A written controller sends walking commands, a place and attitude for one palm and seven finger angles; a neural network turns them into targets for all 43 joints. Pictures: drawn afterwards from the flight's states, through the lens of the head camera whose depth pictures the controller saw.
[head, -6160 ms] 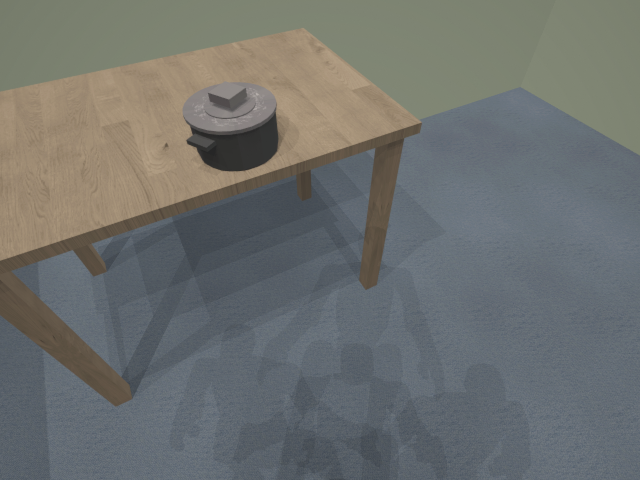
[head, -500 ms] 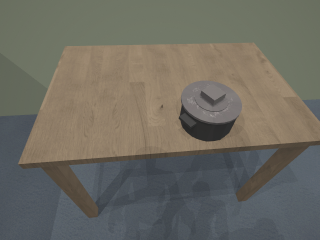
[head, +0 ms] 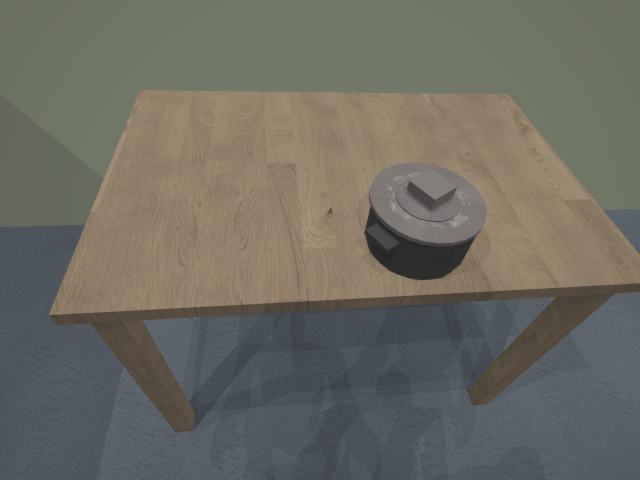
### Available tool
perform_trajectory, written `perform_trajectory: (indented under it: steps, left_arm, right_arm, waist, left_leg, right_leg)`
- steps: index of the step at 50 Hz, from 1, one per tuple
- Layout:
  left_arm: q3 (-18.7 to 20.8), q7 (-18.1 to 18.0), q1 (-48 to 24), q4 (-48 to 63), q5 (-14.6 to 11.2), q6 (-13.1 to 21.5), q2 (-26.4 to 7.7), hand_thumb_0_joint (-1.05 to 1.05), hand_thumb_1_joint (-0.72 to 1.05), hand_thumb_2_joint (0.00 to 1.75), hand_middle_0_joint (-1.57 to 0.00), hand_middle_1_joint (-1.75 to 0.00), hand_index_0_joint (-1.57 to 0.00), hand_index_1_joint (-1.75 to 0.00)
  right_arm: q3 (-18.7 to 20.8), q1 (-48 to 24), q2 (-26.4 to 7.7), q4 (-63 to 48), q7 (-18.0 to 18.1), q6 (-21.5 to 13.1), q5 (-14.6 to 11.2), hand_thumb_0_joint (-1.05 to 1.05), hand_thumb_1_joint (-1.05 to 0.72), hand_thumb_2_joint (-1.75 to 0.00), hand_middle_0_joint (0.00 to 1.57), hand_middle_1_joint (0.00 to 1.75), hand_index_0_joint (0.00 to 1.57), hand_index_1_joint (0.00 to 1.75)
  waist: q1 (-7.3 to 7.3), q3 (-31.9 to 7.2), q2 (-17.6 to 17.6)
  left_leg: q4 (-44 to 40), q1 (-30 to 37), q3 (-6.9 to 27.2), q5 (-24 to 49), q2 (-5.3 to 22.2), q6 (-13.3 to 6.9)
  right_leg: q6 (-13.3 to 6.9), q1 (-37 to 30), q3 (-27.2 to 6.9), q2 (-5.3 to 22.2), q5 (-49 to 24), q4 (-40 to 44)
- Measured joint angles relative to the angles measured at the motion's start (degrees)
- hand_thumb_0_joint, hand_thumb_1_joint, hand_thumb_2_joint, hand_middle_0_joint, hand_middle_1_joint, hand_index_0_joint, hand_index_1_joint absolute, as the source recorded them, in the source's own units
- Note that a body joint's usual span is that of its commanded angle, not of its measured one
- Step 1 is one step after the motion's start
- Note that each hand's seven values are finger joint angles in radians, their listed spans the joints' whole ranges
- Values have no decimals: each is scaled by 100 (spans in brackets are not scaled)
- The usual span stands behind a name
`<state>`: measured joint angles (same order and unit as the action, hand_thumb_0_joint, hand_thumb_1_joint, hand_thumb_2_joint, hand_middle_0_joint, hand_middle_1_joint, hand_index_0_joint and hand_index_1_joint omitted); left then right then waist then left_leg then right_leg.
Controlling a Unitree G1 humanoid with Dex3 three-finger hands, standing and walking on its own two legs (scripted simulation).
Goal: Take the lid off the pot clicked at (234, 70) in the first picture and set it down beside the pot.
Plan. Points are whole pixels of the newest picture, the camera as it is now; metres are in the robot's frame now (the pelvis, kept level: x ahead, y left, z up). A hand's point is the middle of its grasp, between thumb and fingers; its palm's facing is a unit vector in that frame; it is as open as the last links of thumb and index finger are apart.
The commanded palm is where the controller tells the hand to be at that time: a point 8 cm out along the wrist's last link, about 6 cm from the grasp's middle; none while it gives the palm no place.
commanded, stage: look again from close up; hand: left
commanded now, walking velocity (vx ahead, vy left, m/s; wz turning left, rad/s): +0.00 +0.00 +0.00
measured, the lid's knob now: (431, 188) +0.54 -0.14 +0.07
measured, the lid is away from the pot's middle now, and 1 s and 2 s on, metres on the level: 0.00 0.00 0.00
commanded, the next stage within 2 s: shuffle to correct the standing spot in 0.84 s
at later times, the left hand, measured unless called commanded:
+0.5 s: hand out of the picture -0.03 +0.18 -0.19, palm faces +0.06 -0.99 -0.13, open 7.4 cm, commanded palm none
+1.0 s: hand out of the picture -0.03 +0.19 -0.19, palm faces +0.05 -0.99 -0.14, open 7.4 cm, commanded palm none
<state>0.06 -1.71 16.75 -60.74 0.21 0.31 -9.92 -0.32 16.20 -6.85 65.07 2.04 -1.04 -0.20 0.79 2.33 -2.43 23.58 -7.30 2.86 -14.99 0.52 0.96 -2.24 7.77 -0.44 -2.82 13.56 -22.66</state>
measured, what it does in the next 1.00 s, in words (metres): stands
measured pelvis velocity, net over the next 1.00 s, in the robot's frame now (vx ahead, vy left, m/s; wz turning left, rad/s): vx -0.01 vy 0.03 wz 0.00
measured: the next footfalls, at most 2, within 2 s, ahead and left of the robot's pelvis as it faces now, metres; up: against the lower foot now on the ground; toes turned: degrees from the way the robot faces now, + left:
right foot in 1.78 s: +0.16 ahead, -0.25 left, +0.00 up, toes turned +8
left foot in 1.90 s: +0.08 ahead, +0.03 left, +0.00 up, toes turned +14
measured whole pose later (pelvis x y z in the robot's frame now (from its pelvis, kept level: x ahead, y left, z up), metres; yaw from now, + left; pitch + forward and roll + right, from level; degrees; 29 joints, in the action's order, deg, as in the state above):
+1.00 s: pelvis -0.01 +0.03 +0.00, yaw +0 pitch -1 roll +0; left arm 0.1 -1.9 19.1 -62.6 0.5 0.2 -8.8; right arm -0.6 17.6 -5.9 64.8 2.2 -1.5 -0.4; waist 1.0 2.3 -2.8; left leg 25.3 -9.4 2.3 -14.8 -1.7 -1.3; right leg 0.0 9.6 -0.9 -0.6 13.4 -24.1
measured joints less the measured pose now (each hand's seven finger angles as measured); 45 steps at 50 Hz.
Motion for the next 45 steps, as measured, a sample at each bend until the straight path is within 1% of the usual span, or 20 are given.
perform_trajectory:
  steps: [7,15,27,45]
  left_arm:
    - [13,-1,-6,15,3,-10,7,1,91,90,-20,-30,-20,-29]
    - [21,0,73,-21,11,-24,73,1,91,90,-20,-30,-20,-29]
    - [8,-16,243,-139,26,-30,148,1,91,90,-20,-30,-20,-29]
    - [-2,-25,253,-191,32,-20,116,1,91,90,-20,-30,-20,-29]
  right_arm:
    - [-27,144,126,22,-19,-9,-3,1,-91,-89,20,30,20,30]
    - [-30,211,199,17,-11,-32,-7,1,-91,-89,20,30,20,30]
    - [-12,176,142,-10,18,-46,-13,1,-92,-89,20,30,20,30]
    - [-27,138,83,-33,25,-41,-17,1,-92,-89,20,30,20,30]
  waist:
    - [-23,6,-4]
    - [-16,15,-20]
    - [26,1,-50]
    - [39,-3,-29]
  left_leg:
    - [60,-89,-22,24,-54,-53]
    - [123,-175,-35,36,-119,-118]
    - [173,-212,-55,33,-189,-193]
    - [169,-210,-63,30,-223,-226]
  right_leg:
    - [55,87,-20,52,-24,-55]
    - [119,163,-31,116,-36,-105]
    - [193,188,-50,185,-37,-136]
    - [227,187,-56,219,-26,-140]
